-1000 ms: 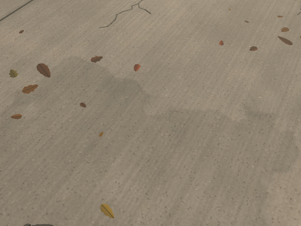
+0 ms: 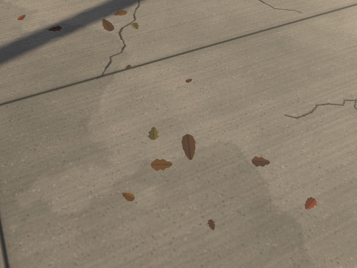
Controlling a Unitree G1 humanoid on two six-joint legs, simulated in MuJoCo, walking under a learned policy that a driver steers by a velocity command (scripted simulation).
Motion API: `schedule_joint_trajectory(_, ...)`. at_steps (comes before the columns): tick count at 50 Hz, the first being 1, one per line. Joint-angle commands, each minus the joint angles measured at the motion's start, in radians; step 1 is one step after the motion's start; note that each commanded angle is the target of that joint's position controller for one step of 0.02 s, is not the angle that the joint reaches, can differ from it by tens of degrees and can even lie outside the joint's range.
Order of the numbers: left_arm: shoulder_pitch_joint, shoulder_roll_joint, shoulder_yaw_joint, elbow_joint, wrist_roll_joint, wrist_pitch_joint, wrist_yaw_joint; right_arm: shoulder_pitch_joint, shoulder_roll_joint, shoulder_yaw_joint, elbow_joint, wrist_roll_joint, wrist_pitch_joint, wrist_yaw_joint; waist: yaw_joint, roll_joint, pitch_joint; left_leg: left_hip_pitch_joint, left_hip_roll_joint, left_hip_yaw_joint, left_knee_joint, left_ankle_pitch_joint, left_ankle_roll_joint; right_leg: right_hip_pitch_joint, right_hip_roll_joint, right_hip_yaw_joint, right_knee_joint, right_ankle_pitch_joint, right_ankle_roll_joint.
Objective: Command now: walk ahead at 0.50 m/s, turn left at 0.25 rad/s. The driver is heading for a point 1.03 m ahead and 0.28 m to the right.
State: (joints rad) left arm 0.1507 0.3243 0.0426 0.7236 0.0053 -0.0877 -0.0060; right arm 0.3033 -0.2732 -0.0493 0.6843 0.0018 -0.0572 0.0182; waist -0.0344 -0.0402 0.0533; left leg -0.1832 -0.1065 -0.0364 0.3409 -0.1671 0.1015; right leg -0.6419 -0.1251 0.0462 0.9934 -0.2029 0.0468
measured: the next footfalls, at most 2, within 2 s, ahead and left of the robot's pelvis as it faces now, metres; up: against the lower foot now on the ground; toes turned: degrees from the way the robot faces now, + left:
right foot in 0.28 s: +0.35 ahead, -0.15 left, +0.00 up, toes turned +1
left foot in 0.76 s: +0.61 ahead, +0.07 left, +0.00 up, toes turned -13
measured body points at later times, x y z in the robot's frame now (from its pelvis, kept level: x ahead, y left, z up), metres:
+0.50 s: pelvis +0.29 -0.06 +0.00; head +0.32 -0.07 +0.45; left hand +0.37 +0.21 -0.12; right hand +0.43 -0.34 -0.11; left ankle +0.32 +0.09 -0.68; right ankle +0.31 -0.15 -0.75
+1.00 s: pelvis +0.56 -0.03 +0.00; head +0.58 -0.03 +0.45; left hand +0.78 +0.20 -0.10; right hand +0.54 -0.32 -0.11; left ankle +0.57 +0.08 -0.75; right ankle +0.56 -0.19 -0.67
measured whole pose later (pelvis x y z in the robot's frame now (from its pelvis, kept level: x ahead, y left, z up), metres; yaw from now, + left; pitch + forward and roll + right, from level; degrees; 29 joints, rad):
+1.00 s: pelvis +0.56 -0.03 +0.00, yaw -18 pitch +1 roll +2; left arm 0.24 0.33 0.08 0.68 -0.03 -0.01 0.00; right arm 0.29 -0.27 -0.06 0.79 -0.01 -0.10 0.01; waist -0.04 -0.06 0.02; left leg -0.14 -0.02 0.10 0.32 -0.20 0.03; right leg -0.63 -0.08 0.05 1.06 -0.25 0.02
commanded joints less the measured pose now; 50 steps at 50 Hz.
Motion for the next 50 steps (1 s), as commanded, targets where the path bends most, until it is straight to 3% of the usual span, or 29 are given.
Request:
schedule_joint_trajectory(1,-0.014,0.051,0.011,-0.052,0.004,-0.001,-0.001,-0.029,-0.158,-0.04,-0.046,0.002,-0.022,-0.017,0.013,0.089,-0.042,-0.003,0.235,-0.145,-0.155,0.299,0.151,0.012,0.001,-0.01,-0.162,0.196,0.019)
schedule_joint_trajectory(5,-0.146,0.028,0.0,-0.081,-0.012,-0.013,-0.019,0.041,-0.177,-0.041,0.004,0.01,-0.02,-0.02,-0.047,0.094,0.0,0.011,0.241,-0.131,-0.166,0.159,0.121,0.069,0.046,-0.027,-0.381,0.369,0.003)
schedule_joint_trajectory(9,-0.208,0.049,0.006,-0.112,-0.013,-0.023,-0.04,0.098,-0.183,-0.044,0.051,0.015,-0.006,-0.023,-0.057,0.101,0.023,0.181,0.314,-0.18,-0.094,0.22,0.113,-0.001,0.063,-0.013,-0.473,0.27,-0.046)
schedule_joint_trajectory(11,-0.18,0.06,0.011,-0.111,-0.012,-0.026,-0.046,0.099,-0.19,-0.048,0.064,0.015,0.005,-0.028,-0.034,0.119,0.008,0.239,0.334,-0.192,-0.046,0.324,0.093,0.035,0.078,-0.023,-0.496,0.184,-0.077)
schedule_joint_trajectory(12,-0.136,0.074,0.018,-0.102,-0.011,-0.026,-0.044,0.087,-0.197,-0.05,0.065,0.015,0.009,-0.03,-0.007,0.132,-0.02,0.248,0.325,-0.184,0.006,0.463,0.08,0.109,0.102,-0.045,-0.504,0.139,-0.096)
schedule_joint_trajectory(13,-0.032,0.099,0.034,-0.074,-0.009,-0.027,-0.038,0.068,-0.196,-0.047,0.064,0.012,0.014,-0.031,0.054,0.129,-0.089,0.235,0.287,-0.151,0.127,0.63,0.06,0.263,0.135,-0.08,-0.53,0.153,-0.124)
schedule_joint_trajectory(14,0.121,0.144,0.051,-0.041,-0.003,-0.028,-0.03,0.063,-0.17,-0.033,0.054,0.002,0.016,-0.032,0.125,0.108,-0.216,0.131,0.238,-0.11,0.326,0.608,0.029,0.523,0.077,-0.034,-0.492,0.211,-0.172)
schedule_joint_trajectory(15,0.255,0.235,0.074,-0.026,0.013,-0.025,-0.025,0.162,-0.091,-0.007,0.033,-0.004,0.003,-0.028,0.124,-0.074,-0.392,-0.225,0.106,-0.058,0.697,0.256,-0.043,0.94,-0.163,0.327,-0.469,0.159,-0.313)
schedule_joint_trajectory(16,0.313,0.19,0.067,0.009,-0.012,-0.016,-0.031,0.192,-0.074,0.002,0.046,0.003,-0.012,-0.024,0.128,-0.244,-0.473,-0.444,0.008,-0.082,0.922,-0.388,-0.081,1.073,-0.266,0.683,-0.634,-0.03,-0.395)
schedule_joint_trajectory(17,0.262,0.132,0.046,0.001,-0.031,-0.011,-0.03,0.095,-0.168,-0.019,0.025,0.021,-0.025,-0.017,0.143,-0.139,-0.332,-0.556,0.079,-0.118,0.992,-0.368,-0.074,0.984,-0.235,0.639,-0.683,-0.186,-0.349)
schedule_joint_trajectory(18,0.189,0.111,0.039,-0.016,-0.023,-0.003,-0.026,-0.003,-0.174,-0.02,-0.005,0.031,-0.036,-0.013,0.13,-0.065,-0.201,-0.58,0.127,-0.078,0.969,-0.285,-0.069,0.839,-0.193,0.515,-0.706,-0.176,-0.316)
schedule_joint_trajectory(19,0.135,0.1,0.034,-0.022,-0.012,0.002,-0.026,-0.06,-0.161,-0.017,-0.02,0.016,-0.043,-0.013,0.103,0.0,-0.095,-0.569,0.161,-0.053,0.897,-0.22,-0.071,0.683,-0.151,0.423,-0.739,-0.079,-0.307)
schedule_joint_trajectory(20,0.107,0.081,0.027,-0.03,-0.002,0.0,-0.024,-0.059,-0.154,-0.022,-0.02,-0.001,-0.044,-0.015,0.07,0.001,-0.068,-0.515,0.191,-0.058,0.826,-0.17,-0.076,0.593,-0.119,0.372,-0.76,0.018,-0.299)
schedule_joint_trajectory(21,0.093,0.076,0.025,-0.035,0.002,0.001,-0.023,-0.036,-0.135,-0.02,-0.016,-0.006,-0.042,-0.014,0.044,-0.018,-0.064,-0.464,0.199,-0.056,0.787,-0.147,-0.087,0.541,-0.093,0.342,-0.781,0.086,-0.301)
schedule_joint_trajectory(24,0.099,0.096,0.034,-0.028,-0.015,-0.004,-0.014,-0.034,-0.096,-0.01,-0.019,-0.014,-0.031,-0.02,0.022,-0.037,-0.06,-0.418,0.196,-0.028,0.634,-0.117,-0.131,0.457,-0.061,0.25,-0.82,0.199,-0.322)
schedule_joint_trajectory(29,0.168,0.142,0.055,-0.003,-0.028,0.013,0.01,-0.233,-0.066,0.007,-0.064,-0.007,-0.043,-0.012,0.084,-0.033,-0.029,-0.323,0.144,-0.018,0.287,0.19,-0.165,0.386,-0.003,0.17,-0.812,0.173,-0.269)
schedule_joint_trajectory(32,0.224,0.145,0.059,0.011,-0.037,0.026,0.016,-0.302,-0.087,0.0,-0.084,0.006,-0.054,-0.002,0.103,-0.038,-0.033,-0.278,0.122,-0.04,0.195,0.226,-0.162,0.424,-0.026,0.225,-0.764,0.11,-0.252)
schedule_joint_trajectory(34,0.229,0.146,0.062,0.011,-0.037,0.034,0.021,-0.302,-0.114,-0.012,-0.087,0.01,-0.06,0.001,0.087,-0.053,-0.038,-0.238,0.123,-0.059,0.151,0.183,-0.144,0.462,-0.046,0.281,-0.716,0.065,-0.23)
schedule_joint_trajectory(36,0.215,0.134,0.061,0.005,-0.032,0.042,0.023,-0.229,-0.138,-0.027,-0.067,0.011,-0.067,-0.001,0.037,-0.067,-0.06,-0.124,0.124,-0.042,0.11,0.12,-0.11,0.46,-0.035,0.305,-0.632,0.07,-0.202)
schedule_joint_trajectory(37,0.215,0.1,0.05,-0.001,-0.026,0.043,0.021,-0.14,-0.165,-0.042,-0.047,0.005,-0.07,-0.008,-0.007,-0.057,-0.111,0.021,0.145,-0.044,0.088,0.092,-0.08,0.423,0.016,0.281,-0.525,0.088,-0.173)
schedule_joint_trajectory(38,0.214,0.032,0.026,-0.023,-0.01,0.04,0.017,0.007,-0.221,-0.058,-0.032,-0.012,-0.071,-0.017,-0.07,0.052,-0.245,0.253,0.31,-0.198,0.097,0.019,-0.017,0.313,0.084,0.204,-0.248,-0.029,-0.136)
schedule_joint_trajectory(39,0.331,-0.032,0.006,-0.062,-0.033,0.028,0.016,0.076,-0.296,-0.079,-0.004,-0.017,-0.052,-0.015,-0.021,0.365,-0.363,0.526,0.517,-0.615,0.01,-0.217,0.127,-0.013,0.204,0.07,0.064,-0.374,-0.083)
schedule_joint_trajectory(40,0.319,0.066,0.025,-0.044,-0.049,0.027,0.019,0.065,-0.213,-0.061,-0.007,-0.005,-0.048,-0.008,-0.038,0.298,-0.301,0.481,0.521,-0.707,-0.046,-0.396,0.129,-0.136,0.135,0.107,0.216,-0.373,-0.072)
schedule_joint_trajectory(41,0.234,0.12,0.043,-0.052,-0.047,0.032,0.02,0.025,-0.157,-0.046,-0.012,-0.001,-0.047,-0.011,-0.052,0.207,-0.187,0.382,0.481,-0.561,-0.054,-0.35,0.092,-0.166,0.103,0.103,0.26,-0.282,-0.068)
schedule_joint_trajectory(42,0.195,0.113,0.045,-0.057,-0.038,0.038,0.021,-0.026,-0.133,-0.036,-0.013,-0.007,-0.046,-0.01,-0.033,0.146,-0.131,0.283,0.439,-0.434,-0.065,-0.207,0.073,-0.137,0.071,0.083,0.252,-0.206,-0.058)
schedule_joint_trajectory(43,0.167,0.102,0.047,-0.066,-0.03,0.041,0.018,-0.062,-0.103,-0.028,-0.007,-0.009,-0.044,-0.01,-0.017,0.139,-0.084,0.208,0.401,-0.343,-0.086,-0.1,0.068,-0.12,0.048,0.081,0.212,-0.156,-0.051)
schedule_joint_trajectory(45,0.164,0.068,0.046,-0.076,-0.036,0.055,0.007,-0.09,-0.091,-0.026,0.007,-0.015,-0.049,-0.013,0.013,0.176,-0.054,0.114,0.363,-0.217,-0.134,0.009,0.063,-0.055,0.015,0.065,0.172,-0.105,-0.043)
schedule_joint_trajectory(50,0.082,0.021,0.033,-0.126,-0.027,0.069,-0.005,-0.08,-0.142,-0.047,0.049,-0.01,-0.058,-0.018,0.013,0.115,-0.024,0.103,0.376,-0.046,-0.191,0.187,0.094,-0.089,0.0,0.047,0.003,0.034,-0.02)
